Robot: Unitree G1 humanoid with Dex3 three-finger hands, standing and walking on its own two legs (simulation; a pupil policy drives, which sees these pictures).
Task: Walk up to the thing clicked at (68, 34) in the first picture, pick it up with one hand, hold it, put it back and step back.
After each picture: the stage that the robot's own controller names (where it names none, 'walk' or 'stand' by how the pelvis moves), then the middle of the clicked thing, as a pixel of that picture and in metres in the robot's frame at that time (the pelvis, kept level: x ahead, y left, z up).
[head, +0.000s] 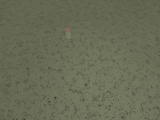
stand; (68, 33) +1.58 +0.18 -0.72
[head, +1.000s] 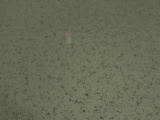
walk; (68, 38) +1.45 +0.26 -0.72
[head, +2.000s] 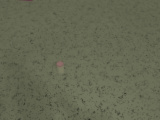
walk; (60, 67) +0.98 +0.27 -0.71
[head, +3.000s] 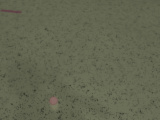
walk; (54, 103) +0.61 +0.21 -0.70
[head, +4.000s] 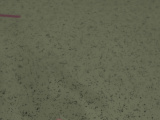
stand; out of the picture +0.41 +0.17 -0.70
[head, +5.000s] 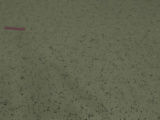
stand; out of the picture +0.39 +0.19 -0.72
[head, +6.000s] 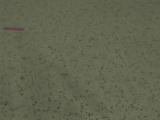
stand; out of the picture +0.39 +0.19 -0.73
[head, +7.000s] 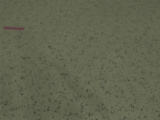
stand; out of the picture +0.39 +0.19 -0.73
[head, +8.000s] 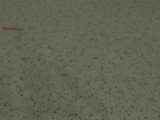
stand; out of the picture +0.38 +0.19 -0.73
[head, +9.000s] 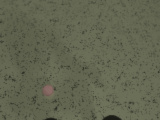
go down; (48, 92) +0.43 +0.17 -0.55
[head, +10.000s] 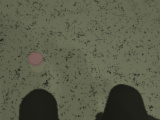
go down; (36, 62) +0.49 +0.19 -0.33
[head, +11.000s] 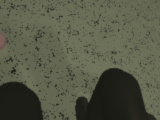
close in; out of the picture +0.48 +0.22 -0.26
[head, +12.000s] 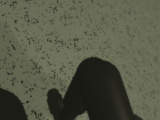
close; out of the picture +0.48 +0.25 -0.23
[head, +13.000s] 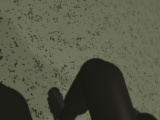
lift; out of the picture +0.45 +0.23 -0.24
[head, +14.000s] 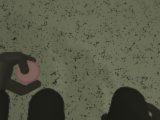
lift; (29, 78) +0.34 +0.19 -0.08
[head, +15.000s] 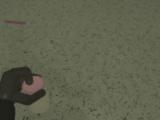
hold; (37, 95) +0.32 +0.16 +0.03
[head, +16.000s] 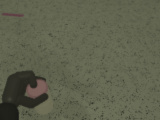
hold; (40, 97) +0.32 +0.16 -0.01
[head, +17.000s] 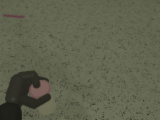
hold; (43, 98) +0.32 +0.15 -0.01
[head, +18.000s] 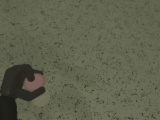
crouch; (38, 90) +0.35 +0.16 -0.06
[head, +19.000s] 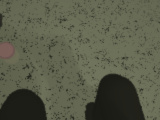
lower; (8, 53) +0.50 +0.21 -0.28
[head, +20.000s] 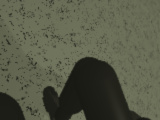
lower; out of the picture +0.59 +0.31 -0.27
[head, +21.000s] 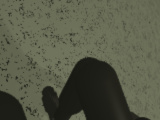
lower; out of the picture +0.59 +0.32 -0.27
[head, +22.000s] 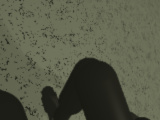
lower; out of the picture +0.59 +0.31 -0.27
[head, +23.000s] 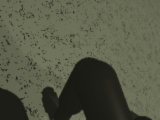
lower; out of the picture +0.59 +0.30 -0.27
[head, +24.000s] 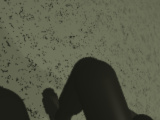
open; out of the picture +0.60 +0.29 -0.26
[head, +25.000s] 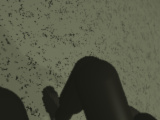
withdraw; out of the picture +0.61 +0.27 -0.26
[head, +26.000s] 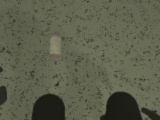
walk; (55, 46) +0.62 +0.14 -0.43
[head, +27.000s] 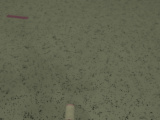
stand; (69, 113) +0.54 +0.09 -0.69
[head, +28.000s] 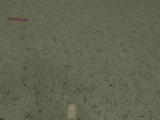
stand; (71, 112) +0.55 +0.09 -0.69
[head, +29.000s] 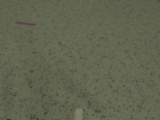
stand; (78, 116) +0.56 +0.05 -0.73
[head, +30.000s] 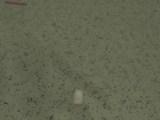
walk; (78, 97) +0.59 +0.01 -0.72
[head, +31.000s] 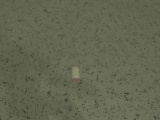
walk; (75, 73) +0.78 +0.04 -0.73
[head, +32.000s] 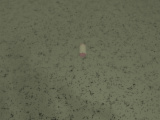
walk; (82, 50) +1.10 +0.05 -0.72
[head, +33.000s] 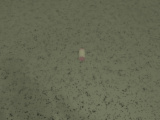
stand; (81, 54) +1.18 +0.03 -0.73
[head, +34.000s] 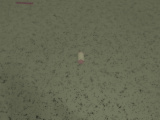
stand; (80, 57) +1.19 +0.03 -0.75
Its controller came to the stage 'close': yes
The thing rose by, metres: 0.70
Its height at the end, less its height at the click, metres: -0.02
